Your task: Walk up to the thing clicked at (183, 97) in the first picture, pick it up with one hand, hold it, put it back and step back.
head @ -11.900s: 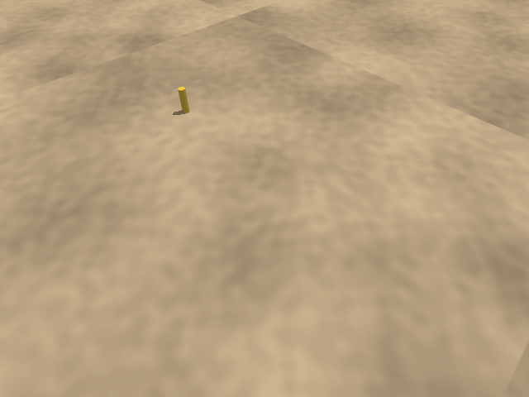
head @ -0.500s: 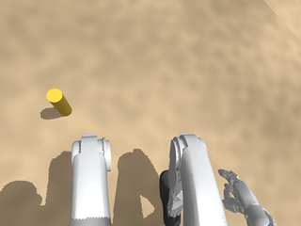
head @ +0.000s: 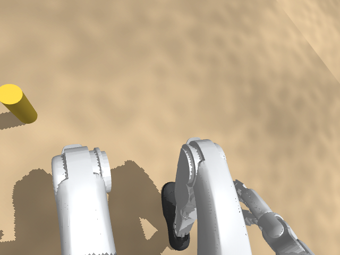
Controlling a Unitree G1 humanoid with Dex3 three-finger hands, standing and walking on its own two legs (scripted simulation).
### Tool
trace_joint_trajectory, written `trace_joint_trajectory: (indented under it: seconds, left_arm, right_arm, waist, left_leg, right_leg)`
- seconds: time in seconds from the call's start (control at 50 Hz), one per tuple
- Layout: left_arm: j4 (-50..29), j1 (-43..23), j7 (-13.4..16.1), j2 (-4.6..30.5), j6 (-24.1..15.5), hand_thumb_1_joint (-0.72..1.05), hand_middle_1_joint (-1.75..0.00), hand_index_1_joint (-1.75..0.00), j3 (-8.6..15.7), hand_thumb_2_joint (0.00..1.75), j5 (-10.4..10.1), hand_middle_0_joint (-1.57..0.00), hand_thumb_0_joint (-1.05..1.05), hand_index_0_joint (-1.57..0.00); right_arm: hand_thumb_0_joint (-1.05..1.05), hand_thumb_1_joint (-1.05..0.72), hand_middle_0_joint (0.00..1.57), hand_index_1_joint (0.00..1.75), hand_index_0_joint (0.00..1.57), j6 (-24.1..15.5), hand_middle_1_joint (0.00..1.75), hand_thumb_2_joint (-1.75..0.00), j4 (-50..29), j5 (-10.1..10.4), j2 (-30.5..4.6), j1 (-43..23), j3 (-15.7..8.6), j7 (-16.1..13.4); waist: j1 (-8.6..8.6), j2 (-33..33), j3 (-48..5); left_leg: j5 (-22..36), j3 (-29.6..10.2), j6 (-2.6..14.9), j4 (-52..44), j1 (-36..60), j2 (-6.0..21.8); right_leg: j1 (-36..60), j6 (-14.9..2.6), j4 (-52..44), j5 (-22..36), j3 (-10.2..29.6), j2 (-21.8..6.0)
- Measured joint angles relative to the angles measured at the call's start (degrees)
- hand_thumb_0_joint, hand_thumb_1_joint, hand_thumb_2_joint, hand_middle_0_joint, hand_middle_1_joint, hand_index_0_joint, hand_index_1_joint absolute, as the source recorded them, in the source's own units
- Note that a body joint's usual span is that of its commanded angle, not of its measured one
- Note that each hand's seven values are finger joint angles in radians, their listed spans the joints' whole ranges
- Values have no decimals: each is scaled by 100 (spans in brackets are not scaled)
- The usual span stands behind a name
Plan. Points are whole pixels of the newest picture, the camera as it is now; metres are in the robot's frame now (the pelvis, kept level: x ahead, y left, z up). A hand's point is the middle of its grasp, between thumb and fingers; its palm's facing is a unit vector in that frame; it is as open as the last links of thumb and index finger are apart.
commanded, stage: approach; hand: left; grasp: from the side
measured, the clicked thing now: (20, 106) +0.44 +0.31 -0.22
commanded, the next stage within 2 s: close in in 0.08 s
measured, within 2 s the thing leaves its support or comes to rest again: neither
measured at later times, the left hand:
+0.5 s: hand (0, 124) +0.38 +0.33 -0.19, palm faces +0.35 -0.94 +0.05, open 17.6 cm
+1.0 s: hand (21, 119) +0.40 +0.29 -0.20, palm faces +0.36 -0.93 +0.00, open 16.7 cm
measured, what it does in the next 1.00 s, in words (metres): stands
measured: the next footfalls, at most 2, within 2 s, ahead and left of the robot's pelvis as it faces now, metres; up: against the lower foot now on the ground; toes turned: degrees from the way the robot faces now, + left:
none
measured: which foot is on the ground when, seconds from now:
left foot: down 0.00-1.00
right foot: down 0.00-1.00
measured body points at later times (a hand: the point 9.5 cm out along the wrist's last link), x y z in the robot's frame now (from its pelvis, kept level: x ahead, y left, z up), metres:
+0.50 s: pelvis -0.01 +0.02 -0.03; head +0.20 +0.20 +0.32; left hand +0.36 +0.38 -0.19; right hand +0.19 -0.22 -0.06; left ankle +0.08 +0.14 -0.27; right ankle +0.11 -0.14 -0.27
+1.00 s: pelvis -0.01 +0.02 -0.03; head +0.21 +0.20 +0.31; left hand +0.38 +0.34 -0.20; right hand +0.15 -0.23 -0.06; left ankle +0.08 +0.14 -0.27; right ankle +0.11 -0.14 -0.27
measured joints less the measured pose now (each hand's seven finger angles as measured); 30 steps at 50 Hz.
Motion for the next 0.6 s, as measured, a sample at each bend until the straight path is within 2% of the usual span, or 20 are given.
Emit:
trace_joint_trajectory:
  seconds: [0.04, 0.14, 0.22, 0.28, 0.36, 0.46, 0.6]
  left_arm:
    - [-43, 20, 120, -59, -164, -59, -10, -11, -19, 5, 91, -9, -1, -7]
    - [-109, 117, 455, -247, -585, -59, -11, -13, -249, 7, 136, -9, -2, -7]
    - [-62, 208, 771, -497, -897, -60, -12, -13, -671, 8, 100, -8, -2, -6]
    - [38, 286, 1021, -681, -1146, -60, -12, -13, -851, 7, 188, -8, -2, -7]
    - [109, 329, 1430, -871, -1527, -61, -11, -12, -928, 5, 248, -8, -2, -7]
    - [123, 341, 1956, -926, -1902, -61, -10, -10, -938, 4, 376, -8, -2, -8]
    - [210, 411, 2450, -851, -2107, -60, -9, -8, -1351, 5, 466, -7, -2, -7]
  right_arm:
    - [1, -90, 20, 30, 21, 84, 30, -90, -8, -105, 21, -88, 101, 26]
    - [1, -91, 20, 30, 21, 250, 30, -91, -44, -320, 51, -260, 303, 95]
    - [1, -92, 20, 30, 21, 313, 30, -91, -102, -446, 69, -373, 418, 159]
    - [1, -92, 20, 30, 21, 361, 30, -91, -162, -529, 79, -505, 556, 219]
    - [0, -93, 21, 30, 21, 399, 30, -91, -282, -648, 82, -664, 728, 313]
    - [0, -93, 21, 30, 21, 477, 30, -91, -395, -812, 89, -764, 864, 412]
    - [0, -93, 20, 30, 21, 607, 30, -91, -423, -980, 69, -745, 903, 527]
  waist:
    - [-40, -88, 130]
    - [-106, -221, 357]
    - [-148, -263, 442]
    - [-204, -302, 514]
    - [-260, -396, 639]
    - [-281, -516, 753]
    - [-274, -514, 782]
  left_leg:
    - [-22, -68, -6, 120, -11, -16]
    - [-70, -213, 16, 364, -34, -44]
    - [-88, -293, 59, 503, -38, -51]
    - [-89, -358, 95, 588, -12, -49]
    - [-83, -452, 124, 695, 43, -49]
    - [-70, -555, 132, 800, 107, -62]
    - [-54, -609, 163, 859, 133, -74]
  right_leg:
    - [14, -7, 73, -5, -40, 21]
    - [63, -11, 192, -10, -132, 68]
    - [121, -16, 236, -4, -189, 100]
    - [187, -17, 248, 18, -238, 130]
    - [282, -5, 264, 58, -301, 178]
    - [380, -33, 285, 107, -376, 214]
    - [454, -47, 281, 135, -423, 224]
